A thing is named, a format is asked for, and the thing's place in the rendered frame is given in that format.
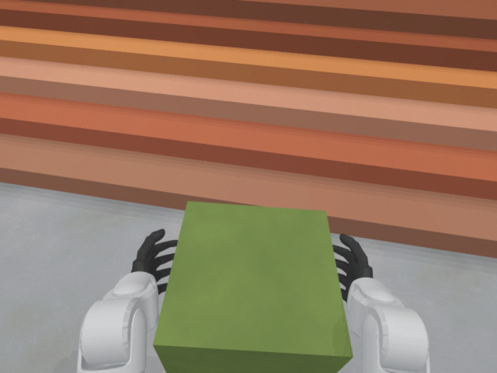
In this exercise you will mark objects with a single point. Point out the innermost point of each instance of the carton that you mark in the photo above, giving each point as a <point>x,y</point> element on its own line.
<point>253,290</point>

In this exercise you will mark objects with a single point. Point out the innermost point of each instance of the right robot hand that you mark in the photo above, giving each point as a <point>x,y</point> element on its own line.
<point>358,263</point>

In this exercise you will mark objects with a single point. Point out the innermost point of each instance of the robot left forearm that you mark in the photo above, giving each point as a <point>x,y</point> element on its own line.
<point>113,336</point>

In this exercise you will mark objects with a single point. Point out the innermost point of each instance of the robot right forearm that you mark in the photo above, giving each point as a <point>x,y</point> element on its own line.
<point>393,338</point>

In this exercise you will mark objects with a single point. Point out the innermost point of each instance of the left robot hand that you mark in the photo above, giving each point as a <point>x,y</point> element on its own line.
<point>146,261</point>

